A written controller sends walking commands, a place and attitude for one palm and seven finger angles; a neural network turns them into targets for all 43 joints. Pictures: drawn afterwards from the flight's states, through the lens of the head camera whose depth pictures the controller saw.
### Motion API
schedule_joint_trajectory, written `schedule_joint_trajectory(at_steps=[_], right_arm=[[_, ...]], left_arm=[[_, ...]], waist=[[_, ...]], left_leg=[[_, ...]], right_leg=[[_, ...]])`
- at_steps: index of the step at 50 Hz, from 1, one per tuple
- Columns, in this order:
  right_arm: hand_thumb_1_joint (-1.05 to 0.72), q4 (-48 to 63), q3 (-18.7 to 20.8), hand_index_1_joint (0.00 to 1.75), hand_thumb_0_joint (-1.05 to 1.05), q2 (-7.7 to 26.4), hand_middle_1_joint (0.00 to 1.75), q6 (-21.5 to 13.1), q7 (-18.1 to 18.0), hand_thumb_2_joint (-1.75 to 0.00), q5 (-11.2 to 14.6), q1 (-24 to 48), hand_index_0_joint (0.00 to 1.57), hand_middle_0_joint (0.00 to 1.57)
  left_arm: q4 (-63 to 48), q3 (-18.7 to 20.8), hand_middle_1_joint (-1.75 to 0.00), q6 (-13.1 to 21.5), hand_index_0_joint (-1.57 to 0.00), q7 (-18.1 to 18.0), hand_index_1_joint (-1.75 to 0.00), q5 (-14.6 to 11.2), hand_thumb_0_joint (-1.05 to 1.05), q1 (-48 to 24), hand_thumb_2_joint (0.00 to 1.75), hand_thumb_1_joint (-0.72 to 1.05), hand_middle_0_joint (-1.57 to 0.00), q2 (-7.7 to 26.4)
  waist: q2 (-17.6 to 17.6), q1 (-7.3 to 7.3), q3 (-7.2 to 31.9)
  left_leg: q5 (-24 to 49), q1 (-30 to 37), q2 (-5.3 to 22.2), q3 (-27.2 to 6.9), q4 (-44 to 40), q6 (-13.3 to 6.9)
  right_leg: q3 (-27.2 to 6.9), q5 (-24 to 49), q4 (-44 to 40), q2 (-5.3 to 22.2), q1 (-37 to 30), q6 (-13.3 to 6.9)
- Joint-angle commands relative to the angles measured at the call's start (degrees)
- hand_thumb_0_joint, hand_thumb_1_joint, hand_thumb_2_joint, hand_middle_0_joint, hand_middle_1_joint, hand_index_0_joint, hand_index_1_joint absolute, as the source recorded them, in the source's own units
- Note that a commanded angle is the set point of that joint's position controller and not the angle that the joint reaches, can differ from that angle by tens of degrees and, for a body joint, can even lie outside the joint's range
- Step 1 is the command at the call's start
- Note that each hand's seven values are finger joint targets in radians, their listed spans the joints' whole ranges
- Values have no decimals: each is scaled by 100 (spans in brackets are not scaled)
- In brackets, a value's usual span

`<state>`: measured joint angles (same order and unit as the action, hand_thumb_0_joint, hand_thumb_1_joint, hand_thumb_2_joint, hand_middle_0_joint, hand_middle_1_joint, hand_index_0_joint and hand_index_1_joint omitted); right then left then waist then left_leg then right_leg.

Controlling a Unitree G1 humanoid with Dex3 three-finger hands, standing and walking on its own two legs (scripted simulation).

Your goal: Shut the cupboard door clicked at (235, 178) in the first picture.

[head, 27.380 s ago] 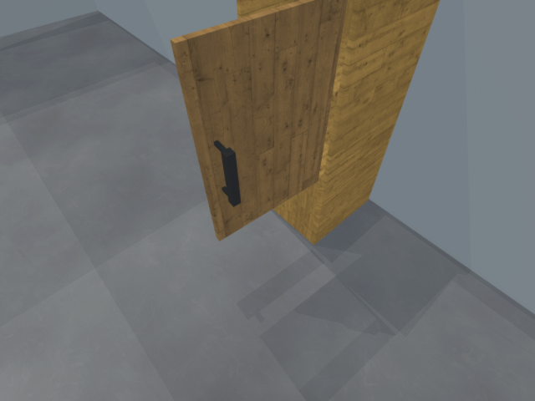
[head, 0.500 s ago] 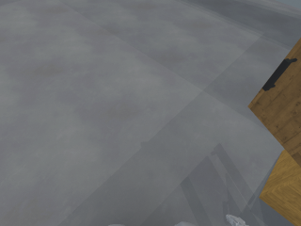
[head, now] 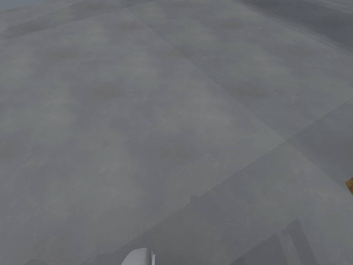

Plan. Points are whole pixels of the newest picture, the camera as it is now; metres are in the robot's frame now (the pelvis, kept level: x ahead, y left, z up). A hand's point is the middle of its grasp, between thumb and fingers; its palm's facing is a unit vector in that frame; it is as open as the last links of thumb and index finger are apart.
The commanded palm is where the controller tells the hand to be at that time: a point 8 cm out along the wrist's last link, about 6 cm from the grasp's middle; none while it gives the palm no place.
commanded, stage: walk to a spot facing it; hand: left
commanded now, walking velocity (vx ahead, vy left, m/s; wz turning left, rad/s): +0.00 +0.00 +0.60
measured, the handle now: out of the picture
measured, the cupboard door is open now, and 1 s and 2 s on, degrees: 64 64 64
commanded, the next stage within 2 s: turn to face it in 0.20 s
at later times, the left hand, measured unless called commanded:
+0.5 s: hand out of the picture +0.15 +0.26 -0.18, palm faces +0.24 -0.94 -0.24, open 7.4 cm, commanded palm none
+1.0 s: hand (105, 233) +0.23 +0.22 -0.18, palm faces -0.03 -0.98 -0.22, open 7.4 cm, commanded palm none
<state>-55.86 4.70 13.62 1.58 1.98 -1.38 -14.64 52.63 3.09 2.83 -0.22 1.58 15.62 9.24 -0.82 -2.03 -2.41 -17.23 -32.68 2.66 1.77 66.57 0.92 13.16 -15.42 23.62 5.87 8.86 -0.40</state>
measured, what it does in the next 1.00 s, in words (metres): walks ahead: left foot, then right foot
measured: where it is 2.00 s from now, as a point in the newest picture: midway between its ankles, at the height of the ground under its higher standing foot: outside the picture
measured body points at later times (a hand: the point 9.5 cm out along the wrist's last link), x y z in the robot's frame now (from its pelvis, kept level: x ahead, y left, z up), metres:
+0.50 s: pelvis +0.13 +0.04 -0.01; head +0.17 +0.07 +0.44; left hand +0.14 +0.31 -0.16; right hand +0.29 -0.16 -0.14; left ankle +0.16 +0.12 -0.75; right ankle +0.15 -0.13 -0.68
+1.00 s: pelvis +0.19 +0.03 -0.01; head +0.23 +0.04 +0.44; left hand +0.23 +0.27 -0.16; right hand +0.25 -0.24 -0.14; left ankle +0.20 +0.16 -0.71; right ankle +0.16 -0.09 -0.75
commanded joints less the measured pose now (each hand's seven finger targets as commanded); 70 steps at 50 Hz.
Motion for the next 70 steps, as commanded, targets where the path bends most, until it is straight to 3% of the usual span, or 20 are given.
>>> schedule_joint_trajectory(at_steps=[1,7,10,11,12,13,14,20,29,33,35,36,41,46,51,52,54,55,60,70], right_arm=[[-90,561,-95,30,0,-95,30,-94,102,-90,-3,537,20,20],[-90,841,-174,30,0,38,30,-120,115,-90,-15,956,20,20],[-90,688,-62,30,0,456,30,-149,54,-90,-47,46,20,20],[-90,591,52,30,0,911,30,-178,19,-90,-84,-519,20,20],[-90,557,206,30,0,1634,30,-230,-61,-90,-83,-995,20,20],[-90,484,203,30,0,1840,30,-188,-153,-90,59,-1182,20,20],[-90,569,156,30,0,1741,30,-158,-189,-90,42,-868,20,20],[-90,791,-240,30,0,637,30,-301,-370,-90,-3,541,20,20],[-90,423,-114,30,0,705,30,-138,-369,-90,-29,522,20,20],[-90,413,-13,30,0,714,30,-100,-358,-90,24,476,20,20],[-90,614,-51,30,0,211,30,-102,-324,-90,81,424,20,20],[-90,706,-85,30,0,225,30,-46,-332,-90,66,577,20,20],[-90,619,-76,30,0,243,30,-56,-350,-90,77,687,20,20],[-90,716,-94,30,0,166,30,-51,-367,-90,91,802,20,20],[-90,628,-72,30,0,286,30,-101,-406,-90,128,190,20,20],[-90,539,-62,30,0,452,30,-160,-427,-90,114,-75,20,20],[-90,599,75,30,0,1346,30,-234,-475,-90,-5,-378,20,20],[-90,656,52,30,0,1355,30,-191,-483,-90,-49,-360,20,20],[-90,838,-76,30,0,936,30,-201,-489,-90,-68,306,20,20],[-90,630,81,30,0,1139,30,-175,-370,-90,-50,-127,20,20]], left_arm=[[-31,204,-30,171,-20,-72,-30,-14,0,548,90,90,-20,899],[-3,265,-30,83,-20,-94,-30,1,0,611,90,90,-20,1206],[-146,356,-30,20,-20,-92,-30,-46,0,397,90,90,-20,1454],[-231,334,-30,-15,-20,-77,-30,-68,0,370,90,90,-20,1336],[-445,229,-30,-66,-20,-31,-30,-170,0,494,90,90,-20,956],[-642,182,-30,-167,-20,-109,-30,-130,0,228,90,90,-20,1035],[-756,231,-30,-191,-20,-156,-30,-124,0,112,90,90,-20,1007],[-59,119,-30,-442,-20,-102,-30,-46,0,676,90,90,-20,597],[-160,112,-30,-578,-20,12,-30,-2,0,95,90,90,-20,584],[-153,212,-30,-488,-20,44,-30,5,0,440,90,90,-20,699],[-194,343,-30,-351,-20,-12,-30,79,0,487,90,90,-20,1409],[-205,361,-30,-346,-20,-34,-30,27,0,633,90,90,-20,1581],[-269,373,-30,-348,-20,-148,-30,-22,0,151,90,90,-20,1144],[-230,412,-30,-375,-20,-118,-30,4,0,228,90,90,-20,1288],[-346,439,-30,-474,-20,-63,-30,-12,0,-332,90,90,-20,1358],[-408,408,-30,-502,-20,-52,-30,-55,0,-429,90,90,-20,1246],[-599,283,-30,-525,-20,21,-30,-130,0,-264,90,90,-20,799],[-641,308,-30,-543,-20,32,-30,-87,0,-428,90,90,-20,1001],[-535,334,-30,-654,-20,201,-30,-46,0,-495,90,90,-20,910],[-846,216,-30,-606,-20,246,-30,-41,0,-976,90,90,-20,799]], waist=[[877,215,-88],[1037,237,59],[796,-266,637],[-28,-541,1092],[-1601,-622,1698],[-1131,-699,2137],[-440,-488,1490],[-500,314,801],[-615,264,45],[-277,409,230],[1747,395,289],[1512,559,269],[733,342,632],[752,444,620],[958,93,470],[650,-25,558],[-1854,-40,725],[-1322,-88,568],[-798,234,198],[-1218,-12,507]], left_leg=[[317,-609,130,198,-936,72],[228,88,-112,667,-2558,-139],[879,1869,-453,724,-3387,-316],[2299,3227,83,88,-3675,-514],[5406,4447,1962,-2445,-3716,-1433],[5936,4549,2315,-2789,-3927,-1817],[4797,3735,2323,-2370,-4070,-1841],[2525,1950,1228,-842,-4862,-975],[688,1672,1549,-399,-5065,-1025],[1099,1707,1301,134,-3969,-604],[-977,661,84,948,-2236,55],[-1781,471,-100,491,-1138,104],[-845,-162,84,-185,-454,257],[-783,378,-95,-51,-1683,322],[137,1853,-219,-58,-3543,260],[674,2614,-48,-86,-4264,243],[1959,3244,2304,-2285,-5051,-735],[2072,2708,2520,-2269,-4964,-1127],[2580,2381,1661,-641,-4813,-890],[2940,2835,1850,157,-4341,-805]], right_leg=[[-121,3493,-806,1280,-875,-293],[225,4843,-33,1538,-1285,-285],[485,4616,1540,1450,-723,-89],[478,2939,2877,1165,226,135],[102,-2095,4682,141,2077,507],[-897,-2465,5364,-2,2316,398],[-1066,-2224,5369,193,2261,357],[-1368,-619,4195,101,1578,355],[-1028,-602,2100,-298,1112,252],[-1066,582,565,-373,339,130],[-3350,2720,-484,1249,-167,-647],[-3674,3240,-664,1718,-10,-1226],[-2804,3764,-126,855,-873,-1097],[-3010,3599,-73,727,-709,-1099],[-3152,2351,232,367,510,-707],[-2943,1804,523,94,1015,-460],[-1585,-2064,2696,-976,2285,172],[-1717,-2158,3615,-730,2112,173],[-1397,-1149,4160,-442,2131,358],[-815,-936,1975,-470,1299,243]])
